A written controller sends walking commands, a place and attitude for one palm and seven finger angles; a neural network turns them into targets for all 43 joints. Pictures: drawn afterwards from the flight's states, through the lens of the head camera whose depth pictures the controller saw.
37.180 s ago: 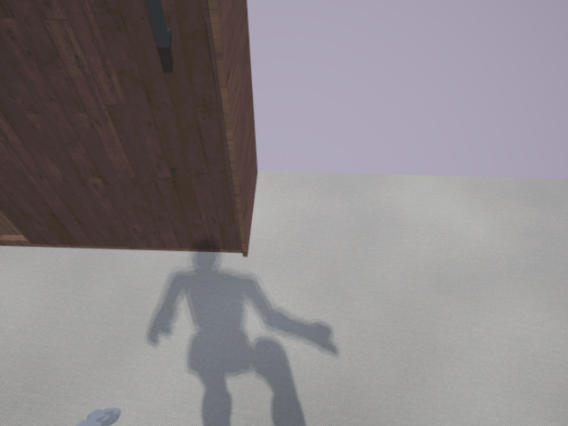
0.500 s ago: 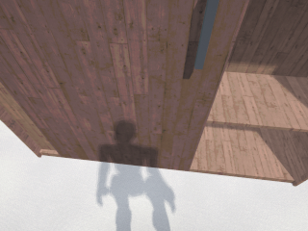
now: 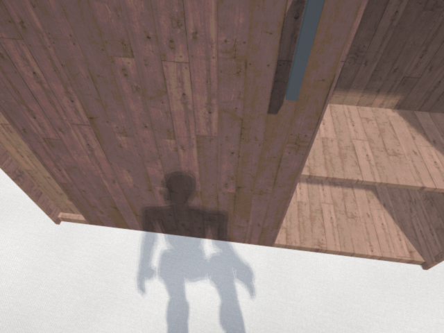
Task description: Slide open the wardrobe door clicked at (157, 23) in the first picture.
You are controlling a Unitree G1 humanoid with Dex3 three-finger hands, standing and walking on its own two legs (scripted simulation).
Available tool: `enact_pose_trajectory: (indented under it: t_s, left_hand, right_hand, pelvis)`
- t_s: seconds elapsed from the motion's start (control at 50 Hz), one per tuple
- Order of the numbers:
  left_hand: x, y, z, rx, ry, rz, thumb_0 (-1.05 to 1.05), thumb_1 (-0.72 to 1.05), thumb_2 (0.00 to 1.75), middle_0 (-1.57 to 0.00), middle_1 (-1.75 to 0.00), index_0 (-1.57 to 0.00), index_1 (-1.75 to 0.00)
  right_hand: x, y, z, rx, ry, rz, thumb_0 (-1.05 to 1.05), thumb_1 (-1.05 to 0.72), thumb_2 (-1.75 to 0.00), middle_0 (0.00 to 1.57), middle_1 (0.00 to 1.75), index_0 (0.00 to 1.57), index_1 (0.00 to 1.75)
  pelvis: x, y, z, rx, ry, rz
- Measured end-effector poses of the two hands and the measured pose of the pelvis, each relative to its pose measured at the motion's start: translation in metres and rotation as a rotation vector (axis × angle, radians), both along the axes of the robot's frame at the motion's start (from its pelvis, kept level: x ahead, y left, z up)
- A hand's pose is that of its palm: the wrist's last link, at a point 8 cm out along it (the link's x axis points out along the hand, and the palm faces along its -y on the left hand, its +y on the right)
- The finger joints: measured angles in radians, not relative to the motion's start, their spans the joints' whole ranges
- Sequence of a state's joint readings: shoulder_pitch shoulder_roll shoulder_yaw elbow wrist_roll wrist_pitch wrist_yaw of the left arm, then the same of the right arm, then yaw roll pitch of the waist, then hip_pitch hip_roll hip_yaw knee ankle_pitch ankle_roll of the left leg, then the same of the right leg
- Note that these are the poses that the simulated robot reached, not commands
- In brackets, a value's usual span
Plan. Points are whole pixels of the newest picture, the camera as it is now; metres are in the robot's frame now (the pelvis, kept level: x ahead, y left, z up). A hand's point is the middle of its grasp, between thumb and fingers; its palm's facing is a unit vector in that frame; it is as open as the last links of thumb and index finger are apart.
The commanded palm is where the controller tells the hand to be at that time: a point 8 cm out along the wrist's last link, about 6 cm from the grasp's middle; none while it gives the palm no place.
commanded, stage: look to check the result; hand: right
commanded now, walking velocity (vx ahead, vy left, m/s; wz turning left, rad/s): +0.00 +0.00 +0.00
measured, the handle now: (303, 39) +0.57 -0.10 +0.25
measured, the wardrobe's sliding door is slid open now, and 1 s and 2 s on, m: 0.70 0.70 0.70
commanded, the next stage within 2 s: stand and wait in 0.04 s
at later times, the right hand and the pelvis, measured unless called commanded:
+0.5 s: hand out of the picture +0.05 -0.20 -0.17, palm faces +0.00 +0.97 -0.26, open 7.4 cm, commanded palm none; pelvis +0.00 +0.01 +0.00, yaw +0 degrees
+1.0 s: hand out of the picture +0.07 -0.21 -0.16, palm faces -0.01 +0.96 -0.29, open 7.4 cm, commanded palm none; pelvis +0.00 +0.01 +0.00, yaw +0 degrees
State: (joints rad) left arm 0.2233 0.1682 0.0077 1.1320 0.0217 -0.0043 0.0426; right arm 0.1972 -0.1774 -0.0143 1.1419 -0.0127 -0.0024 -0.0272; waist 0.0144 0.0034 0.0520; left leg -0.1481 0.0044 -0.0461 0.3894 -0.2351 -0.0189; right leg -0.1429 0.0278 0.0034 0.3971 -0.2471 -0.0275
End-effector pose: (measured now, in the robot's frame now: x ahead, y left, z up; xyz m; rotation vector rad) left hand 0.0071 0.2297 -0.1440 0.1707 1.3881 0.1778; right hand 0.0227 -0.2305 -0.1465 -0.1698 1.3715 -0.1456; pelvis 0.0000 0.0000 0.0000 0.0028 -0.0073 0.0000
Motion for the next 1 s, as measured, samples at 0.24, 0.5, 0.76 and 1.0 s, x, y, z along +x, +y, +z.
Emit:
enact_pose_trajectory:
  t_s: [0.24, 0.5, 0.76, 1.0]
  left_hand:
    - [0.013, 0.018, 0.005, 0.032, -0.031, -0.017, 0.0, 0.91, 0.9, -0.2, -0.29, -0.2, -0.3]
    - [0.029, 0.036, 0.011, 0.061, -0.071, -0.043, 0.0, 0.91, 0.9, -0.2, -0.29, -0.2, -0.3]
    - [0.037, 0.05, 0.014, 0.077, -0.087, -0.058, 0.0, 0.91, 0.9, -0.2, -0.29, -0.2, -0.3]
    - [0.041, 0.061, 0.018, 0.093, -0.096, -0.061, 0.0, 0.91, 0.9, -0.2, -0.29, -0.2, -0.3]
  right_hand:
    - [0.011, -0.01, 0.005, -0.026, -0.033, 0.011, 0.0, -0.91, -0.9, 0.2, 0.3, 0.2, 0.3]
    - [0.021, -0.021, 0.012, -0.058, -0.063, 0.022, 0.0, -0.91, -0.9, 0.21, 0.3, 0.2, 0.3]
    - [0.028, -0.027, 0.017, -0.08, -0.08, 0.031, 0.0, -0.91, -0.9, 0.21, 0.3, 0.2, 0.3]
    - [0.037, -0.028, 0.02, -0.091, -0.101, 0.04, 0.0, -0.91, -0.89, 0.21, 0.3, 0.2, 0.3]
  pelvis:
    - [-0.002, 0.003, 0.001, 0.0, -0.002, -0.002]
    - [-0.004, 0.007, 0.003, 0.0, -0.007, -0.004]
    - [-0.005, 0.011, 0.004, -0.001, -0.007, -0.006]
    - [-0.005, 0.015, 0.004, -0.001, -0.008, -0.006]
